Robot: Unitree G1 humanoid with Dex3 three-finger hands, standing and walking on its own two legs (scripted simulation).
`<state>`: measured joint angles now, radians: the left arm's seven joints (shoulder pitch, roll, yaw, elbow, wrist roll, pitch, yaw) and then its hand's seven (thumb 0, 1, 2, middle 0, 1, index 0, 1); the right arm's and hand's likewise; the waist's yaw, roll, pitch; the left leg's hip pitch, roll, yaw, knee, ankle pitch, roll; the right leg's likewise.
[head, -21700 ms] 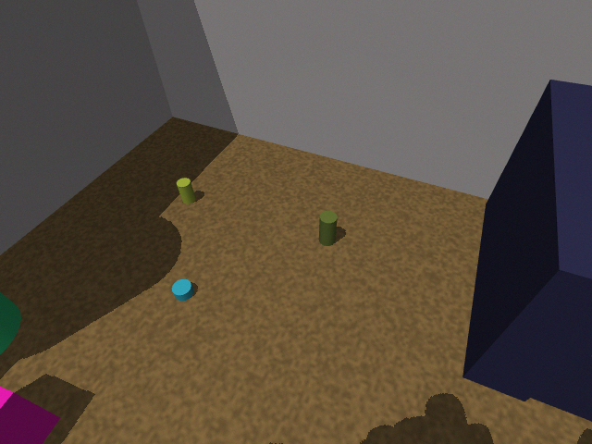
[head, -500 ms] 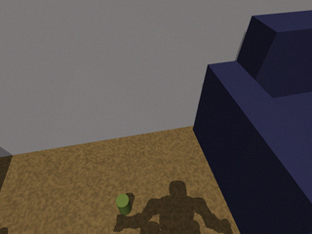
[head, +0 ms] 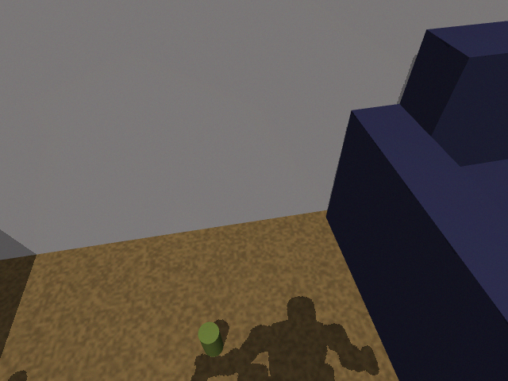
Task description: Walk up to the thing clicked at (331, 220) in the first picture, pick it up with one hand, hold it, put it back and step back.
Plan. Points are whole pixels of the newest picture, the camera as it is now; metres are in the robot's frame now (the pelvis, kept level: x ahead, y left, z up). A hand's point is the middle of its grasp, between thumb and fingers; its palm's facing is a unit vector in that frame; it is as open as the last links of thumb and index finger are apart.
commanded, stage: walk up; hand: left
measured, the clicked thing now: (211, 339) +0.43 +0.19 -0.71
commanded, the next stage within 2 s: stand in 0.66 s
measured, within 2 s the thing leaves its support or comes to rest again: neither
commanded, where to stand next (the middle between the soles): +0.08 -0.01 m, yaw +1 degrees
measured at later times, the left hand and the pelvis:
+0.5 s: hand out of the picture +0.09 +0.25 -0.16, palm faces -0.01 -0.95 -0.32, open 7.4 cm; pelvis +0.01 +0.00 +0.00, yaw +0 degrees
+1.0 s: hand out of the picture +0.08 +0.25 -0.15, palm faces -0.02 -0.94 -0.34, open 7.4 cm; pelvis +0.00 +0.00 +0.00, yaw +0 degrees
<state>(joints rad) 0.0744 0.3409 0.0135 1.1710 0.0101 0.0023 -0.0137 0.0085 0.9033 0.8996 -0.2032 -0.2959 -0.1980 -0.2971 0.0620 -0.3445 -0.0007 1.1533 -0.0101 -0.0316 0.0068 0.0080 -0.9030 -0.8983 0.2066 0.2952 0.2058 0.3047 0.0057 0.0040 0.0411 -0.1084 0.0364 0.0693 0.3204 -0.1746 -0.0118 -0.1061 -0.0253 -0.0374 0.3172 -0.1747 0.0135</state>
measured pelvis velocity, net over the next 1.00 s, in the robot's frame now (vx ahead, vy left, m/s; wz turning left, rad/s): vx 0.00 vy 0.00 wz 0.00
